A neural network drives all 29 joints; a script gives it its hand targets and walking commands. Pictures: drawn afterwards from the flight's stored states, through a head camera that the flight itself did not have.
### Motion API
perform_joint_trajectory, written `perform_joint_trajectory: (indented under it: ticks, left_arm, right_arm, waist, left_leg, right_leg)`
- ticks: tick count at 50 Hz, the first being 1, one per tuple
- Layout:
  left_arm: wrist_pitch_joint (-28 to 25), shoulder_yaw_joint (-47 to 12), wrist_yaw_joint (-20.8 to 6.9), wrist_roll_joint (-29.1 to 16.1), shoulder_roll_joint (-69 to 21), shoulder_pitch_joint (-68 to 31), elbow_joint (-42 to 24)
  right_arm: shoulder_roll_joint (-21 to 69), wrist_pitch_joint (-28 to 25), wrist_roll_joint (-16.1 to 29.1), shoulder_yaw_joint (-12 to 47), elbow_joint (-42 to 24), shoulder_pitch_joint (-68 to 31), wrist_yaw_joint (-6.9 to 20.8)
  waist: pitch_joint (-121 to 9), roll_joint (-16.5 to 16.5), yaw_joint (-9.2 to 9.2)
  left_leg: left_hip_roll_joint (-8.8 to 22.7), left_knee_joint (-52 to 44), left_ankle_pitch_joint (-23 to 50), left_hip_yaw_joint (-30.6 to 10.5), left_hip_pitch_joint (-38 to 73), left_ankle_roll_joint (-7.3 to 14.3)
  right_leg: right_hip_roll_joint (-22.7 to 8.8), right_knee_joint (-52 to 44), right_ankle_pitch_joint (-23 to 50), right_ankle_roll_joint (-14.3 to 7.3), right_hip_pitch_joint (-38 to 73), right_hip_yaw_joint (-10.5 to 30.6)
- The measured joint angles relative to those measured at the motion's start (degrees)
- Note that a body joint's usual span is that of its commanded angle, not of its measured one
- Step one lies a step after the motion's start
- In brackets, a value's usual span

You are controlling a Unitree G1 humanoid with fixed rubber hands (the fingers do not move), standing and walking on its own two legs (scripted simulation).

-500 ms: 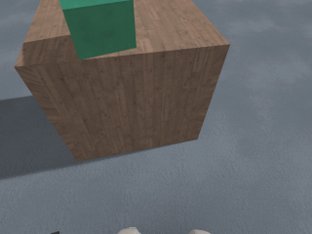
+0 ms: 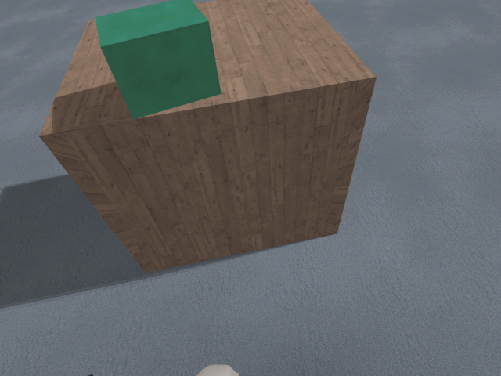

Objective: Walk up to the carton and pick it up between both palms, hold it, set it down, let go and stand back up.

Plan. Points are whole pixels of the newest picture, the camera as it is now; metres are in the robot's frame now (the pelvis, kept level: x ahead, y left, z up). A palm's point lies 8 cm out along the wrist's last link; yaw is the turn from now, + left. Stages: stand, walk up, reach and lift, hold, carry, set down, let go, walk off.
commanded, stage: walk up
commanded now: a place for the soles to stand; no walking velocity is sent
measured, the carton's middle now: (161, 57) +0.84 +0.24 +0.11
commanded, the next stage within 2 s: none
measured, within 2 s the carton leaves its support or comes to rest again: neither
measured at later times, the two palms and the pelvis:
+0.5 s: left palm out of the picture +0.08 +0.34 -0.10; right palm out of the picture +0.10 -0.29 -0.11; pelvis +0.03 +0.03 -0.01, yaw +3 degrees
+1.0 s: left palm out of the picture +0.10 +0.35 -0.10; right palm (434, 358) +0.17 -0.28 -0.12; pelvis +0.07 +0.03 -0.02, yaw +7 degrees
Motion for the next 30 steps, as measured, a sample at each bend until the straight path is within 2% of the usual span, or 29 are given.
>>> perform_joint_trajectory:
  ticks: [7, 9, 10, 11, 12, 17, 21, 27, 29, 30]
  left_arm:
    - [-0.42, -0.01, -0.01, 0.0, -0.01, -0.01, 0.02]
    - [-0.41, -0.01, -0.02, 0.0, -0.01, -0.01, 0.04]
    - [-0.3, -0.01, -0.02, 0.0, 0.0, -0.04, 0.06]
    - [-0.08, -0.01, -0.02, 0.0, -0.02, -0.12, 0.09]
    - [0.29, -0.01, -0.01, 0.0, -0.19, -0.18, 0.09]
    - [1.2, -0.01, -0.02, 0.0, -0.36, -0.44, 0.03]
    - [1.36, -0.01, -0.02, 0.0, -0.34, -0.42, 0.01]
    - [1.36, -0.01, -0.02, 0.0, -0.32, -0.39, 0.0]
    - [1.35, 0.0, 0.0, 0.0, -0.38, -0.4, 0.02]
    - [1.35, 0.01, 0.08, 0.0, -0.39, -0.27, 0.03]
  right_arm:
    - [-0.16, -1.23, 0.01, 0.01, -0.06, 0.27, 0.0]
    - [-0.17, -2.08, 0.01, 0.0, -0.05, 0.21, 0.0]
    - [-0.08, -2.38, 0.0, 0.01, -0.03, -0.01, -0.01]
    - [0.17, -2.47, 0.0, 0.0, -0.01, -0.29, -0.06]
    - [0.34, -2.48, 0.0, -0.01, 0.0, -0.57, -0.16]
    - [0.78, -2.28, 0.0, 0.0, -0.01, -1.48, -0.52]
    - [0.79, -1.89, 0.0, 0.01, -0.01, -2.29, -0.58]
    - [0.8, -0.3, 0.0, 0.02, 0.02, -2.98, -0.58]
    - [0.8, 0.9, -0.01, 0.01, 0.05, -3.46, -0.59]
    - [0.9, 1.51, -0.01, 0.01, 0.07, -3.5, -0.59]
  waist:
    - [1.22, 0.42, -0.03]
    - [1.23, 0.38, -0.03]
    - [1.63, -0.04, -0.01]
    - [2.14, -0.95, -0.01]
    - [2.34, -1.5, -0.04]
    - [1.83, -1.56, -0.02]
    - [2.18, -1.59, 0.01]
    - [2.12, -1.62, 0.06]
    - [2.55, -0.92, 0.03]
    - [2.71, -0.46, 0.07]
  left_leg:
    - [1.31, -14.84, -0.05, 0.86, -0.08, -0.25]
    - [1.32, -20.07, 2.97, 1.85, 0.06, -0.24]
    - [1.14, -20.35, 7.5, 2.1, 0.11, -0.2]
    - [0.46, -19.34, 8.65, 2.58, 0.14, -0.02]
    - [-0.05, -18.59, 8.01, 2.9, 0.16, 0.24]
    - [-0.25, -20.13, 6.93, 2.34, 0.12, 1.48]
    - [-0.28, -20.6, 7.4, 2.11, 0.1, 1.49]
    - [-0.97, -19.89, 7.04, 2.26, 0.06, 0.93]
    - [-0.97, -18.26, 5.35, 1.79, 0.12, 0.78]
    - [-1.12, -16.12, 2.21, 1.08, 0.0, 0.78]
  right_leg:
    - [0.02, -0.4, -1.1, 0.88, 0.63, -1.89]
    - [-0.17, 1.69, -2.53, 1.54, -0.19, -2.44]
    - [-0.56, 3.38, -3.59, 1.81, -0.47, -2.38]
    - [-1.48, 5.47, -4.54, 1.84, -0.8, -2.07]
    - [-2.04, 7.93, -4.67, 1.84, -1.73, -1.53]
    - [-0.67, 17.95, -9.19, 1.84, -8.16, 0.38]
    - [-0.68, 17.18, -9.23, 1.84, -9.81, 1.08]
    - [-0.61, 8.27, -9.06, 1.84, -6.65, 1.23]
    - [-0.34, 6.64, -2.37, 1.6, -5.67, 0.92]
    - [-0.21, 6.77, -1.2, 1.38, -5.07, 0.47]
